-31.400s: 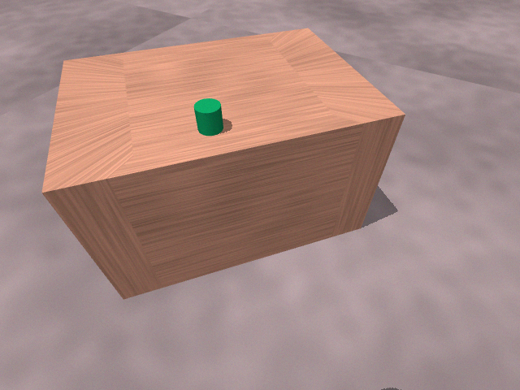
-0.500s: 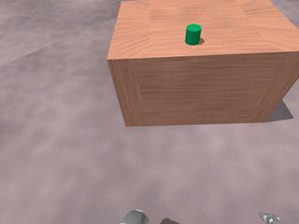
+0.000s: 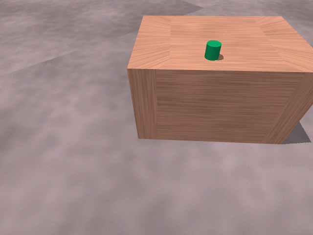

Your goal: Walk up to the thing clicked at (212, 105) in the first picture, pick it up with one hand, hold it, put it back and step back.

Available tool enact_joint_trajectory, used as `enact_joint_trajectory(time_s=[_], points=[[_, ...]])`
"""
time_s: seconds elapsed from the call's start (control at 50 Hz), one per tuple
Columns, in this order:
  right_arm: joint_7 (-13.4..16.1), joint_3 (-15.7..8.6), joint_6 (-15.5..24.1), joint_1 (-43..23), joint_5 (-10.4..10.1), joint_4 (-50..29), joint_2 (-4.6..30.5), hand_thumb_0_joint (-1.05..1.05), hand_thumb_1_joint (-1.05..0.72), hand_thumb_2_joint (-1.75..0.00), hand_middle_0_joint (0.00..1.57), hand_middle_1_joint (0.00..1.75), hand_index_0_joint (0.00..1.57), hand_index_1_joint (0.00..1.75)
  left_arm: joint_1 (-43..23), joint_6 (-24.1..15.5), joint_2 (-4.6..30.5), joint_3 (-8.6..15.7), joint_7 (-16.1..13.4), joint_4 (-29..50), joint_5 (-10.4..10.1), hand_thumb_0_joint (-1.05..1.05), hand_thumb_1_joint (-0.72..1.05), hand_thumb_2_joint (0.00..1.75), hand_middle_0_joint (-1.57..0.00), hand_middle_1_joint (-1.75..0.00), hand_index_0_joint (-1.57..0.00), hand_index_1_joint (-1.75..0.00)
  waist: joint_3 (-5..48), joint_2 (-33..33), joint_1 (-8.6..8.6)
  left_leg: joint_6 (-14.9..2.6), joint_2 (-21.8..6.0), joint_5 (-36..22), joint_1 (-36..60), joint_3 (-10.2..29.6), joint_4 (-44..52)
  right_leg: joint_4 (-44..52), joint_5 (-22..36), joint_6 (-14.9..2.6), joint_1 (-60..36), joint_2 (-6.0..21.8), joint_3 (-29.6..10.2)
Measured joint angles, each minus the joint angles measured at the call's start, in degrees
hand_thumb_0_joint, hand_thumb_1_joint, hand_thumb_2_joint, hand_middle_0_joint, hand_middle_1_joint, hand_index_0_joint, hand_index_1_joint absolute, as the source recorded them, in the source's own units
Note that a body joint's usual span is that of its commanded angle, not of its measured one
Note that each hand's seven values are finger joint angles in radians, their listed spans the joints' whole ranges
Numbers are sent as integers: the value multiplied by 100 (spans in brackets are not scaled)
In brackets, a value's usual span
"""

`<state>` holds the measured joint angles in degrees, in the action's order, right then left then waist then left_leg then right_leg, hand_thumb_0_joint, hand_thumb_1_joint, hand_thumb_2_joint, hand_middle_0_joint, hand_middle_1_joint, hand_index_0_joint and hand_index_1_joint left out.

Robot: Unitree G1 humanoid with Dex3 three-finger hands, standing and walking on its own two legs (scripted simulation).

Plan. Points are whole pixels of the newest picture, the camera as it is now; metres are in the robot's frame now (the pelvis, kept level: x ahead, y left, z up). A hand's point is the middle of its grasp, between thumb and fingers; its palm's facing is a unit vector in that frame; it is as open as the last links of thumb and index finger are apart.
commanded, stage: step back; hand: right
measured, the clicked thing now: (212, 50) +1.09 -0.26 -0.07
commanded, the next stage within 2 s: stand in 0.52 s
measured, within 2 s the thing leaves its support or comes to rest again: neither
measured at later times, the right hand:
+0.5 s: hand out of the picture +0.15 -0.22 -0.14, palm faces +0.00 +0.94 -0.33, open 7.4 cm
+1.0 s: hand out of the picture +0.10 -0.24 -0.13, palm faces +0.01 +0.94 -0.33, open 7.4 cm
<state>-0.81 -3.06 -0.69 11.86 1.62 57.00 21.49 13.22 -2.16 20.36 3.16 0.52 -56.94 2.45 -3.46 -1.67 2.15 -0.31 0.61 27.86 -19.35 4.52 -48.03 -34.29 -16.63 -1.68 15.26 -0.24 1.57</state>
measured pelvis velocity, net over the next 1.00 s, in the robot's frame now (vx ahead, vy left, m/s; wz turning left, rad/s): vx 0.02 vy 0.01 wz -0.02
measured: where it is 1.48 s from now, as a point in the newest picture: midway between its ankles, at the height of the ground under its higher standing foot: outside the picture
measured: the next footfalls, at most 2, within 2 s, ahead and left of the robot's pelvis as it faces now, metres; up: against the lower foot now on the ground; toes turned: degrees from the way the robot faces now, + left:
none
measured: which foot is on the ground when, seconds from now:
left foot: down 0.00-1.00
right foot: down 0.00-1.00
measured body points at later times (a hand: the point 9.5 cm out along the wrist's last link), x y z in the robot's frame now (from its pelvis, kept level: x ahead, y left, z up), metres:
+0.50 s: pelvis +0.05 +0.02 +0.01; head +0.07 +0.03 +0.46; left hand +0.16 +0.33 -0.11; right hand +0.15 -0.27 -0.12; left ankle +0.04 +0.14 -0.73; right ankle +0.03 -0.11 -0.73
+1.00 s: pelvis +0.02 +0.01 +0.02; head +0.03 +0.01 +0.47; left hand +0.11 +0.31 -0.11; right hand +0.10 -0.29 -0.11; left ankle +0.04 +0.14 -0.73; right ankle +0.03 -0.11 -0.73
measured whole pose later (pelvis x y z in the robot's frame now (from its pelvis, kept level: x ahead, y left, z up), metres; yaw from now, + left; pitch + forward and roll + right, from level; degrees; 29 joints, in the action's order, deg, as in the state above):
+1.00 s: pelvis +0.02 +0.01 +0.02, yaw -1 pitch -3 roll +0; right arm -0.8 -0.9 0.6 4.7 0.4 65.2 19.7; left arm 4.9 -1.1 19.6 0.0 0.2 -65.9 0.7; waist -3.9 0.1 -0.1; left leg 0.9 -1.1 9.2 -6.1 -0.5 -18.5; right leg -18.7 -9.4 0.7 6.1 0.7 0.0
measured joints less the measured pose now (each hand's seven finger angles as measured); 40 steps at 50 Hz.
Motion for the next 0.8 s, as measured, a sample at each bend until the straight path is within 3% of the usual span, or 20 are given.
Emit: enact_joint_trajectory(time_s=[0.08,0.12,0.22,0.28,0.54,0.8], points=[[-20,-39,92,-12,4,33,87,1,-90,-90,21,30,20,30,-76,4,-30,-55,15,23,-12,0,90,89,-20,-30,-20,-30,-13,52,14,-10,-103,-276,137,-254,796,-28,-65,146,-15,148,4],[4,-64,144,-52,35,71,67,1,-90,-90,20,30,20,30,-124,54,22,-95,3,21,-44,0,90,89,-20,-30,-20,-30,-51,172,-8,22,-44,-1147,328,-365,1319,-238,-206,236,31,264,-52],[13,30,190,-206,55,117,-121,1,-90,-90,20,30,20,30,-263,169,136,-137,-40,-105,-159,0,90,89,-20,-30,-20,-30,-22,312,-70,-5,-78,-1018,421,-486,1324,-421,-867,91,59,157,-229],[18,88,162,-354,-7,155,-186,1,-90,-90,21,30,20,30,-388,80,152,-125,-75,-173,-173,0,90,89,-20,-30,-20,-30,-83,247,-92,41,-189,-924,472,-472,1269,156,45,205,-190,78,-158],[63,145,146,-855,-114,411,-247,1,-90,-90,21,30,20,30,-911,33,62,-212,-114,-314,-194,0,90,89,-20,-30,-20,-30,-44,155,-127,27,-129,-1076,868,-547,1836,542,-4,296,-494,143,-218],[27,205,147,-912,-140,632,-198,1,-90,-90,21,30,20,30,-1022,92,-81,-317,-70,-700,-206,0,90,89,-20,-30,-20,-30,-82,200,-238,77,-139,-1631,1336,-528,2730,1383,517,276,-944,129,-188]])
